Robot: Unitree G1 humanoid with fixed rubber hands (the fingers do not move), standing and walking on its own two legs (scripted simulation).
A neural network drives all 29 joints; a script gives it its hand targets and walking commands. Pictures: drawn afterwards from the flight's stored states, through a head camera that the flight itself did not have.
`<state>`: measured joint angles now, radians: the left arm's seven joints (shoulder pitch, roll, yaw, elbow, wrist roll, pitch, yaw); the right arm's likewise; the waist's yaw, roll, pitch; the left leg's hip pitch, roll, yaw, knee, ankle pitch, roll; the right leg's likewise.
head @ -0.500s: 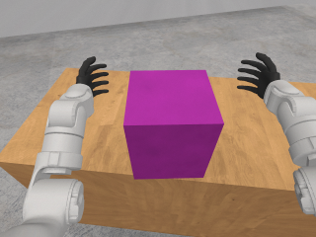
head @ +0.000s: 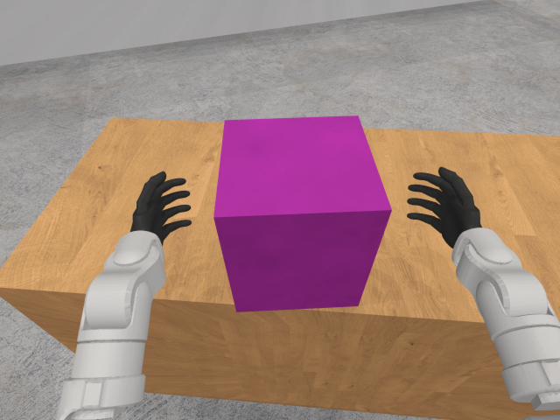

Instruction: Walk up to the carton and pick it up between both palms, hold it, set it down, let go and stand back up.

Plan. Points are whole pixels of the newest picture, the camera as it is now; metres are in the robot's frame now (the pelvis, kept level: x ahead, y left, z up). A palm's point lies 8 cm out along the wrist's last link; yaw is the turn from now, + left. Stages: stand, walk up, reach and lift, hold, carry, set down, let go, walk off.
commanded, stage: set down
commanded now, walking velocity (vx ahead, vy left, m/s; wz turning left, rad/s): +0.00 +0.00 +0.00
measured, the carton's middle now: (294, 217) +0.43 +0.03 +0.04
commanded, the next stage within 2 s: none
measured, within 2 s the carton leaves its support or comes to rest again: neither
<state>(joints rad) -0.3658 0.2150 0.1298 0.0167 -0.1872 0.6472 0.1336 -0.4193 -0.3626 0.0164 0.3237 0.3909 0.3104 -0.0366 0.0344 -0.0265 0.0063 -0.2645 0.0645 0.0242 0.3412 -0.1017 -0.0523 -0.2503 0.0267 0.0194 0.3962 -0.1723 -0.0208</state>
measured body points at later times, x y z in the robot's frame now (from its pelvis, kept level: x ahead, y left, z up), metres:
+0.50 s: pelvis +0.01 +0.00 +0.00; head +0.02 +0.01 +0.45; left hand +0.30 +0.21 +0.09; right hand +0.32 -0.20 +0.08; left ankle +0.04 +0.15 -0.74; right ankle +0.02 -0.11 -0.74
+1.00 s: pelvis +0.03 +0.01 +0.00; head +0.03 +0.01 +0.45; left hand +0.24 +0.22 +0.02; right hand +0.25 -0.21 +0.03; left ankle +0.04 +0.15 -0.74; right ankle +0.02 -0.11 -0.74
